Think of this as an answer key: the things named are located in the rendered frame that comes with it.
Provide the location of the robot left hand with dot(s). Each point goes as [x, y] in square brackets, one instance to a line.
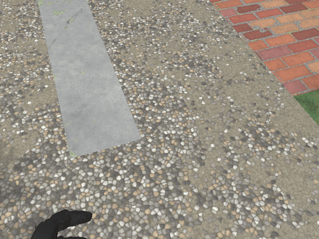
[60, 221]

